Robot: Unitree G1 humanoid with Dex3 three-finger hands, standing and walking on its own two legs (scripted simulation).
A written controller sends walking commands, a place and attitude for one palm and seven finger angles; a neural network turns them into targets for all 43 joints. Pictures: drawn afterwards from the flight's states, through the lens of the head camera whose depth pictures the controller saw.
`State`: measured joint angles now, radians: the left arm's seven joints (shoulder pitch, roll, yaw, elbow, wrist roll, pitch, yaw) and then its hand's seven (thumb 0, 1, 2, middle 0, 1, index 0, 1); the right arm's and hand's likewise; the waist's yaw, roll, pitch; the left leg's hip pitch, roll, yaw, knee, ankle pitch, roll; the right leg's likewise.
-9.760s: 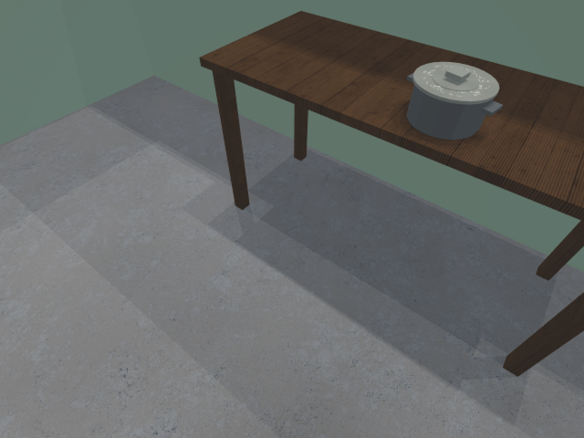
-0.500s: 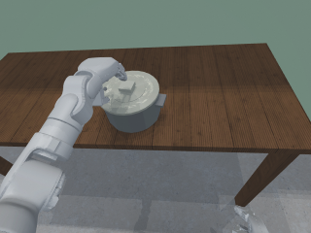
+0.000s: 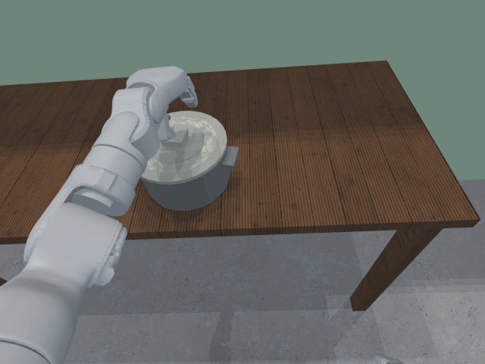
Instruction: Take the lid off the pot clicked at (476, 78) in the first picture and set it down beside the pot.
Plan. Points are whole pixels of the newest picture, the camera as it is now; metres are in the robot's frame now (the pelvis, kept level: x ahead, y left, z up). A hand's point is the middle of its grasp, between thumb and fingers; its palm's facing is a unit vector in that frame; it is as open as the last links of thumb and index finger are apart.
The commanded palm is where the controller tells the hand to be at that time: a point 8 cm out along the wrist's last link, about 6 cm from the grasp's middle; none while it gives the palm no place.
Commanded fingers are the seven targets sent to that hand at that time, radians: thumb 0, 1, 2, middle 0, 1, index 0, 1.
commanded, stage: move the open hand above the knob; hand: left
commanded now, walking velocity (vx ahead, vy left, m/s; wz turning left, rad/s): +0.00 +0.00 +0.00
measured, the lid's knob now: (175, 137) +0.52 +0.11 +0.08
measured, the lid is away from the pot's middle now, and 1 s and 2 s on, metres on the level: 0.00 0.00 0.00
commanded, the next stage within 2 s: lower the open fingers around the knob in 0.60 s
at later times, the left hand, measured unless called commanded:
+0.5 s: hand (158, 117) +0.49 +0.12 +0.16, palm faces -0.28 -0.02 -0.96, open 10.2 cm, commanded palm +0.48 +0.12 +0.22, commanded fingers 0.00 -0.33 1.46 -0.83 -0.08 -0.83 -0.08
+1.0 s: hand (171, 124) +0.49 +0.10 +0.14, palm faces -0.37 -0.03 -0.93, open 10.2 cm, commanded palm +0.49 +0.11 +0.20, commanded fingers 0.00 -0.33 1.46 -0.83 -0.08 -0.83 -0.08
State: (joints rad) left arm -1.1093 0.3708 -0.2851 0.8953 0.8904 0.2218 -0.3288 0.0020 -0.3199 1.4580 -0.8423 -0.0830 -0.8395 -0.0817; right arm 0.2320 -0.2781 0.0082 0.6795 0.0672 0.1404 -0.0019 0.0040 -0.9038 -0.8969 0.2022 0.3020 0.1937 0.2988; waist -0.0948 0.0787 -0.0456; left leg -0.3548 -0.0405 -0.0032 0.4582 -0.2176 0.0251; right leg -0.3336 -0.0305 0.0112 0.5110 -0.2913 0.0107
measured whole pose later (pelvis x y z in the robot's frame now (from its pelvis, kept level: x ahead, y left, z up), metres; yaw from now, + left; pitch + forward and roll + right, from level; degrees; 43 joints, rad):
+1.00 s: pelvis +0.01 +0.01 +0.00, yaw +0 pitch +9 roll +1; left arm -1.15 0.35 -0.30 0.99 0.89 0.22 -0.36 0.00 -0.32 1.46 -0.84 -0.08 -0.84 -0.08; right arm 0.26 -0.27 0.00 0.68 0.06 0.13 -0.01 0.00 -0.90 -0.90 0.20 0.30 0.20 0.30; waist -0.11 0.07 -0.06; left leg -0.38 -0.04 0.00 0.46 -0.23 0.03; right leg -0.36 -0.03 0.01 0.50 -0.29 0.02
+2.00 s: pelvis +0.01 +0.01 +0.00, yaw +0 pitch +9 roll +0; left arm -1.08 0.35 -0.31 1.01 0.89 0.20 -0.29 0.00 -0.07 1.06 -0.56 -0.72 -0.57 -0.73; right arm 0.27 -0.27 -0.01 0.70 0.07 0.13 -0.01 0.00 -0.90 -0.90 0.20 0.30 0.19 0.30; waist -0.11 0.06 -0.07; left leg -0.41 -0.04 0.00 0.49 -0.24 0.03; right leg -0.37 -0.03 0.02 0.51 -0.29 0.02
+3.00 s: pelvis +0.01 +0.01 +0.00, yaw -1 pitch +9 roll +0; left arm -1.08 0.35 -0.28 1.02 0.90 0.20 -0.29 0.00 0.22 0.78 -0.67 -1.00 -0.61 -0.95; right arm 0.26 -0.27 0.00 0.70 0.07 0.14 -0.01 0.00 -0.90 -0.90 0.20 0.30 0.19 0.30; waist -0.11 0.06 -0.07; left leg -0.40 -0.03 0.01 0.49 -0.24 0.03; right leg -0.37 -0.02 0.02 0.50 -0.29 0.02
